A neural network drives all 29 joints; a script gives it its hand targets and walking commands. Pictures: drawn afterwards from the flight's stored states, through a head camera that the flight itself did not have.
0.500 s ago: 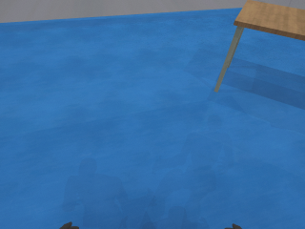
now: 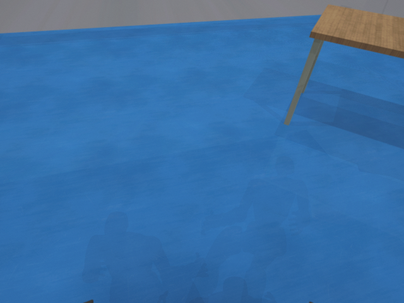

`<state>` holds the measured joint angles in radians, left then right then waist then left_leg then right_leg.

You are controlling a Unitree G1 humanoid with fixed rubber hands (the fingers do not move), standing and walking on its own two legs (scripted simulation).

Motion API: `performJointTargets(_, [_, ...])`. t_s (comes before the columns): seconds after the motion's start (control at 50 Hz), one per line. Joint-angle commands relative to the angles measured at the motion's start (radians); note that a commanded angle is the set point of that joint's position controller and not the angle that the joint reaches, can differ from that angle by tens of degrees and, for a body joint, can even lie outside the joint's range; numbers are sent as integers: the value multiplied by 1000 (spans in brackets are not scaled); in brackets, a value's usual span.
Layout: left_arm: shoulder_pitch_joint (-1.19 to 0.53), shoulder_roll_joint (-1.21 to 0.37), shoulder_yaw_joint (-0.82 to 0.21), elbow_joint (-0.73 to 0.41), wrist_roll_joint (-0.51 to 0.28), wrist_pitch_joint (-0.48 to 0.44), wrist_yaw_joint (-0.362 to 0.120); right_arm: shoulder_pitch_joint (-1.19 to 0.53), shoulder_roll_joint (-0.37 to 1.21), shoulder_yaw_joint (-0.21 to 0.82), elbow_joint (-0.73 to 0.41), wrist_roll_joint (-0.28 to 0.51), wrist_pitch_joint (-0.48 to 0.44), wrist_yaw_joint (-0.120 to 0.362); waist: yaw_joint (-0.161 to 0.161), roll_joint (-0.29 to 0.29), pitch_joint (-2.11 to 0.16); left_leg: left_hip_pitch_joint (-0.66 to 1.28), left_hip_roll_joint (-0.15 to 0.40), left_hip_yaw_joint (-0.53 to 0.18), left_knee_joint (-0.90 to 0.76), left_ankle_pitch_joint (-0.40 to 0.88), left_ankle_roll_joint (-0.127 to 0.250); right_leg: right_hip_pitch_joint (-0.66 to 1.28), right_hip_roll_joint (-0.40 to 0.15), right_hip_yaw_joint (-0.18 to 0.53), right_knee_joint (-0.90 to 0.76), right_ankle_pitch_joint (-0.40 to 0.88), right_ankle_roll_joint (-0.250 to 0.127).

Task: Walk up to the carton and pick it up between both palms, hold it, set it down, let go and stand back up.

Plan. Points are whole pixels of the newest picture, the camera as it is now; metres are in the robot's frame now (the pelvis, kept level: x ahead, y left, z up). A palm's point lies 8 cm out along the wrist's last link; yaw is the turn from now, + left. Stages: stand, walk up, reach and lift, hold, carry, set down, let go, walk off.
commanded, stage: stand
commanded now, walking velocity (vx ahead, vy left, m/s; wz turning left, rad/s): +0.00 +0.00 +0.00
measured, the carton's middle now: out of the picture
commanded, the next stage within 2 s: none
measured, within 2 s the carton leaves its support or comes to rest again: neither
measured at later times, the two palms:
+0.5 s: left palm out of the picture +0.08 +0.25 -0.10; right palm out of the picture +0.09 -0.25 -0.10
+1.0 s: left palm out of the picture +0.07 +0.25 -0.11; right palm out of the picture +0.08 -0.25 -0.10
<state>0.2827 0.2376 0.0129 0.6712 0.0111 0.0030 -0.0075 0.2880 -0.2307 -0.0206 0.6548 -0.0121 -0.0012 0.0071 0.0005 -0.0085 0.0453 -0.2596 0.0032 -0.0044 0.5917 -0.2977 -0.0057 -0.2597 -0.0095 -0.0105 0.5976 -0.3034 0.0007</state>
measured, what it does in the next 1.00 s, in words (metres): stands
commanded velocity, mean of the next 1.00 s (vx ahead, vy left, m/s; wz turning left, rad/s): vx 0.00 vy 0.00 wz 0.00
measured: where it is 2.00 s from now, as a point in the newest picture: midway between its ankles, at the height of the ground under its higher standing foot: outside the picture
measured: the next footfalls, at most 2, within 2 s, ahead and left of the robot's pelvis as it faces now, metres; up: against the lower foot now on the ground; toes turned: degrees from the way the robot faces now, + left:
none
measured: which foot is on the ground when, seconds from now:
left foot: down 0.00-1.00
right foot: down 0.00-1.00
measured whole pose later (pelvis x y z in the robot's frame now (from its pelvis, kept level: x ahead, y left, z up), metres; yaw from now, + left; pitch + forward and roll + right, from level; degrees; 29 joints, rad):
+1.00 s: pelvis +0.00 +0.00 +0.00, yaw +1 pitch -2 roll +0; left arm 0.31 0.25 0.00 0.73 0.01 0.00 0.00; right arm 0.32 -0.24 -0.01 0.71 -0.01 0.00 0.00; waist 0.00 -0.01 0.04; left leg -0.25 0.00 -0.02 0.56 -0.27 -0.01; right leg -0.25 -0.01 -0.02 0.56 -0.28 0.00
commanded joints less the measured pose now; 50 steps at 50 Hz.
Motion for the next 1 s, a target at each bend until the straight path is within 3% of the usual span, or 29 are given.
performJointTargets(0.0, [-8,127,37,-96,-1,-28,6,-8,-131,-42,-98,1,-27,-6,0,6,-41,4,76,-86,-114,110,36,-14,-79,87,-128,91,-33])
performJointTargets(0.98, [35,141,26,-23,-5,-25,10,38,-147,-31,-33,4,-25,-13,1,8,-20,-4,76,-103,-145,99,36,-6,-83,82,-160,76,-30])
